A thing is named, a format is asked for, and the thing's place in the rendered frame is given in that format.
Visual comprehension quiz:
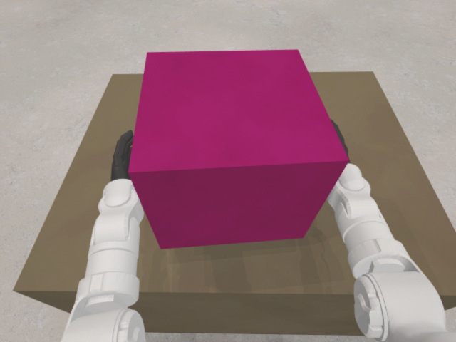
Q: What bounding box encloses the left robot hand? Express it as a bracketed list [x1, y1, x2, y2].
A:
[110, 130, 134, 182]

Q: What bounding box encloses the carton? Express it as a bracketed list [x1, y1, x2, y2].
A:
[128, 49, 349, 249]

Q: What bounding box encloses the robot left upper arm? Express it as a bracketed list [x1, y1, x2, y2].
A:
[62, 308, 146, 342]

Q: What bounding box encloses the right robot hand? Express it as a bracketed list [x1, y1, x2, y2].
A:
[331, 119, 351, 163]

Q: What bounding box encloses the right robot forearm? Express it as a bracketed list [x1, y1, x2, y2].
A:
[327, 163, 446, 328]

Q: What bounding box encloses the pedestal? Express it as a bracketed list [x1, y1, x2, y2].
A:
[13, 71, 456, 336]

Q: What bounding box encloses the left robot forearm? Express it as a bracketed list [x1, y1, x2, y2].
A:
[61, 179, 144, 342]

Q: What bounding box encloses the robot right upper arm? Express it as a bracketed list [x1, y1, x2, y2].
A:
[354, 271, 456, 342]

